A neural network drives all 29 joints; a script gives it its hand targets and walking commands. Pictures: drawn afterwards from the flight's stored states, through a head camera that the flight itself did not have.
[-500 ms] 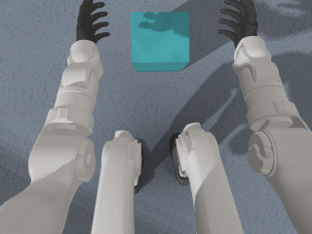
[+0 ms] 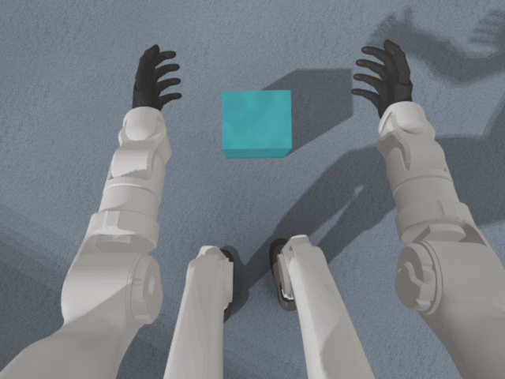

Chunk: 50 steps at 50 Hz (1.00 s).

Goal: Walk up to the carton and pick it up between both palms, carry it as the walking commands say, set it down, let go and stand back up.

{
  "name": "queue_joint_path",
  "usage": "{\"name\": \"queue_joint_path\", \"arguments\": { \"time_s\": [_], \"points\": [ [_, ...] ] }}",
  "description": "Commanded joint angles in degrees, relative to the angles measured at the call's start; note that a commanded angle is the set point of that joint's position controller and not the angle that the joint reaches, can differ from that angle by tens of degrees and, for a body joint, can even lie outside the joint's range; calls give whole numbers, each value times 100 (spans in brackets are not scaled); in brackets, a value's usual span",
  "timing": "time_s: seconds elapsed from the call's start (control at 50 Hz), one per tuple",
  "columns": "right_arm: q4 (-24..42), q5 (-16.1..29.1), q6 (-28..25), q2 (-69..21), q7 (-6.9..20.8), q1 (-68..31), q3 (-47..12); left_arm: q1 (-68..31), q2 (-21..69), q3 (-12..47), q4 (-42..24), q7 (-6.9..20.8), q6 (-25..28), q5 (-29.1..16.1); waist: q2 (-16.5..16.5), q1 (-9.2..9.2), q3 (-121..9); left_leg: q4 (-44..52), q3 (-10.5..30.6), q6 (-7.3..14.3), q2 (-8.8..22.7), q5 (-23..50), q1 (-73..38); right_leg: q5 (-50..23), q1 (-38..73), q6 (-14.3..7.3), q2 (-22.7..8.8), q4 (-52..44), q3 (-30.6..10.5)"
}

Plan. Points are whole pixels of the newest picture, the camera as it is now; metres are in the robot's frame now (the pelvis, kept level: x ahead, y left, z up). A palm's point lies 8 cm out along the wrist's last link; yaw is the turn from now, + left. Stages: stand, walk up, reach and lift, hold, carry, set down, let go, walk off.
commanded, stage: set down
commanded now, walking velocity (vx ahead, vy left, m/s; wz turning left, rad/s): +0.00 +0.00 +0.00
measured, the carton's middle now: (255, 127) +0.55 -0.04 -0.50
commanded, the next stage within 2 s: let go in 0.38 s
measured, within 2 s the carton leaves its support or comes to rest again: neither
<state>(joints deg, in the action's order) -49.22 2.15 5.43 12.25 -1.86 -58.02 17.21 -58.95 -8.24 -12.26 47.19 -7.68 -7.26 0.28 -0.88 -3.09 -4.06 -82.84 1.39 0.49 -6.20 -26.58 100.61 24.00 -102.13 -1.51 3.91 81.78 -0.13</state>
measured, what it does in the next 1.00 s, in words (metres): rises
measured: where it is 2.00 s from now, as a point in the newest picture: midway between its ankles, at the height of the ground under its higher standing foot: (253, 292)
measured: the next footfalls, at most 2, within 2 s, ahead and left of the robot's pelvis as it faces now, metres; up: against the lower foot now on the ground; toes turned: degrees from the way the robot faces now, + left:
none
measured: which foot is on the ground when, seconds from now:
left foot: down 0.00-1.00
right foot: down 0.00-1.00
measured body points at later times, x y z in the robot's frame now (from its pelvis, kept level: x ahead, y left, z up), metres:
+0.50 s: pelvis +0.03 +0.00 +0.11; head +0.32 -0.01 +0.45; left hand +0.51 +0.13 -0.02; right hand +0.49 -0.22 -0.02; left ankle +0.07 +0.10 -0.55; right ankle +0.09 -0.10 -0.55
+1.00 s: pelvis +0.09 +0.00 +0.18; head +0.21 +0.00 +0.61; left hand +0.36 +0.20 +0.08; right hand +0.32 -0.24 +0.09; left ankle +0.07 +0.10 -0.55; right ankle +0.09 -0.10 -0.55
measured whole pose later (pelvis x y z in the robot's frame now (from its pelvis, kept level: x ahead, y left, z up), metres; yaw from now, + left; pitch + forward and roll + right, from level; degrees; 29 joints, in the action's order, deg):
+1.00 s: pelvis +0.09 +0.00 +0.18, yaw -1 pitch +17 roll +0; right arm -31.2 -1.1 0.1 10.5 3.2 -2.0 4.9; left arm -3.9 -8.9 -6.3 32.0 0.1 -0.8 3.5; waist 0.2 -2.2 -1.6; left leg -33.2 3.9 1.6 -4.1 -16.2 33.7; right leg 14.1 -35.3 -2.0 4.1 32.6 -2.9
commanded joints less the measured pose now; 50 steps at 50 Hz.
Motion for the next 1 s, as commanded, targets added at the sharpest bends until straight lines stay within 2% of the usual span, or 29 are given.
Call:
{"name": "queue_joint_path", "arguments": {
  "time_s": [0.0, 0.18, 0.28, 0.38, 0.44, 0.54, 0.62, 0.7, 0.8, 0.86, 0.98],
  "points": [
    [627, -91, -119, 557, 38, -1164, 85, -1245, -301, -70, -620, 28, 122, 74, -75, -102, -5550, 1197, -66, -218, 16, 1476, -2933, -1932, 3955, 269, -26, -1098, -41],
    [564, -416, -205, 341, 98, -990, 232, -994, -115, -307, -524, 165, 227, 317, 44, -63, -5131, 2381, 2, -236, 112, 1564, -3649, -2047, 4878, 311, -98, -2292, -133],
    [288, -712, -333, 135, 114, -861, 364, -799, 78, -464, -255, 217, 340, 617, 71, -66, -4489, 2864, 41, -284, 167, 1650, -3758, -2117, 5007, 315, -145, -2759, -126],
    [226, -990, -440, -22, 111, -508, 543, -470, 149, -664, -214, 235, 440, 977, 44, -78, -4426, 3073, 26, -339, 169, 2136, -3974, -2679, 5317, 320, -175, -2965, -133],
    [472, -1076, -473, 9, 140, -139, 523, -97, 190, -672, -470, 218, 468, 1140, 6, -57, -4829, 3179, 55, -376, 162, 2589, -4387, -3285, 5812, 302, -171, -3039, -155],
    [1297, -1124, -404, 172, 274, 805, 180, 926, 242, -348, -1326, 124, 410, 1160, -54, -42, -5924, 3389, 98, -401, 177, 3459, -5359, -4491, 7080, 282, -144, -3118, -200],
    [1817, -1011, -355, 156, 341, 2047, -240, 2194, 157, -11, -2001, 200, 374, 997, 123, -33, -5687, 3728, 101, -350, 147, 3566, -5478, -5015, 8056, 236, -200, -3381, -396],
    [2080, -730, -430, 154, 430, 2980, -534, 3041, 35, 217, -2227, 358, 479, 746, 193, 14, -4688, 4151, 124, -293, 198, 3121, -5625, -4664, 8307, 200, -303, -3800, -535],
    [1986, -459, -561, 194, 485, 4155, -828, 4108, -148, 321, -1951, 570, 623, 514, 167, 53, -3311, 4622, 161, -240, 320, 2586, -6088, -3792, 8262, 184, -419, -4331, -555],
    [2028, -365, -626, 187, 501, 4785, -1007, 4697, -276, 380, -1872, 671, 701, 411, 130, 74, -2658, 4890, 175, -199, 382, 2361, -6515, -3361, 8439, 171, -445, -4638, -536],
    [2456, -277, -625, 272, 492, 5750, -1219, 5703, -551, 605, -2109, 826, 754, 245, 114, 166, -1509, 5501, 211, -54, 468, 2174, -7644, -2723, 9050, 149, -385, -5232, -461]
  ]
}}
